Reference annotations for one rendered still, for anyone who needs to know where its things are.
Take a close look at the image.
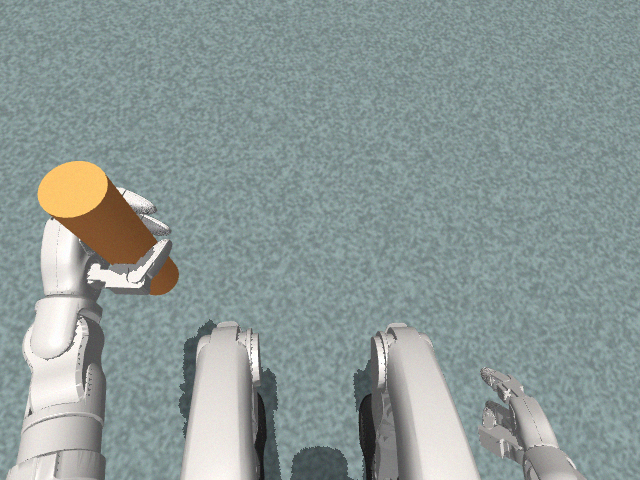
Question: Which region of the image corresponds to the right robot arm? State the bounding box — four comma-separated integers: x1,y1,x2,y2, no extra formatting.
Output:
523,446,587,480

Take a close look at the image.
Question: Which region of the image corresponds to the right robot hand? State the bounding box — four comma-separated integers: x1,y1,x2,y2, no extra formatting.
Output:
478,367,559,466

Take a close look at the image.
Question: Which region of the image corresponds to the left robot arm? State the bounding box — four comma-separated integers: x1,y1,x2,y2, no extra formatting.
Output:
6,294,106,480

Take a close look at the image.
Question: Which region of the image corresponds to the can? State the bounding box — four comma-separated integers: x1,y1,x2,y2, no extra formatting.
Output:
38,161,179,295

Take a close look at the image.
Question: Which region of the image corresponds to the left robot hand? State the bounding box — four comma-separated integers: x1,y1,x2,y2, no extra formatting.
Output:
40,187,172,302

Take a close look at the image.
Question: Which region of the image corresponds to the right robot foot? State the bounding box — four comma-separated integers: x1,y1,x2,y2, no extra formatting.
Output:
359,393,399,480

